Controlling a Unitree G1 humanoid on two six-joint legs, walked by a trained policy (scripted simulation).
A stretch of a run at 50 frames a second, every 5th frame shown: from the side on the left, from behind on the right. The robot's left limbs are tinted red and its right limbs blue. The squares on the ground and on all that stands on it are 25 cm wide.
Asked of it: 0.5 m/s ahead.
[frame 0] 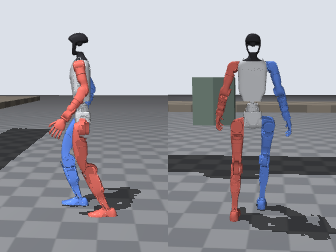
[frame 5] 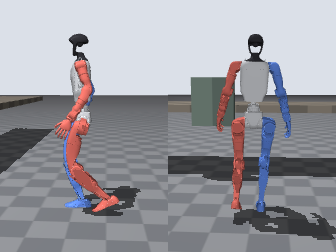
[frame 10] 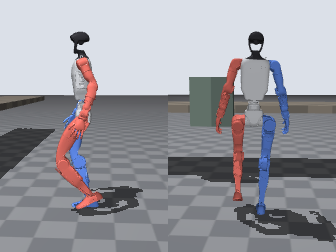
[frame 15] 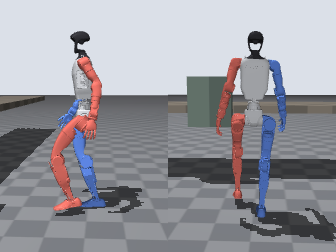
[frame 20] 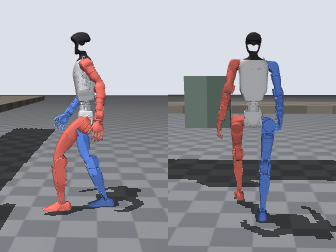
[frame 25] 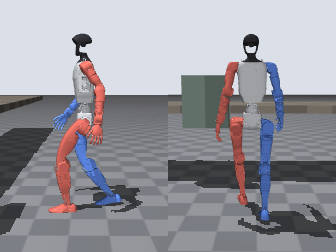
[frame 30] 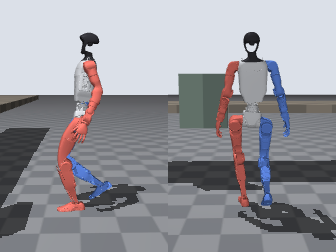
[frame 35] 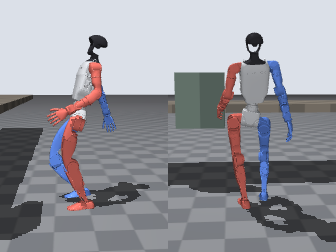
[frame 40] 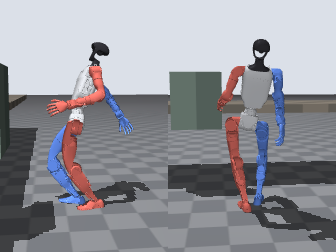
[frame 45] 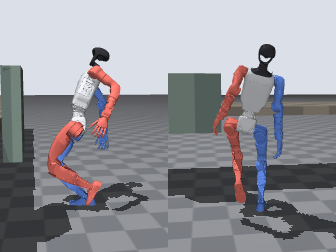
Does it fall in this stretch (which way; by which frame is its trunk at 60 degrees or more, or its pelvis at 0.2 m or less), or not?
no
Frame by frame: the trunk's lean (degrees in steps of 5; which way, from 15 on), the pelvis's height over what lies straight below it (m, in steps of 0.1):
0: 5, 0.8
5: 5, 0.8
10: 5, 0.8
15: 5, 0.8
20: 5, 0.8
25: 0, 0.7
30: 5, 0.7
35: 20 backward, 0.7
40: 25 backward, 0.7
45: 25 backward and to its right, 0.7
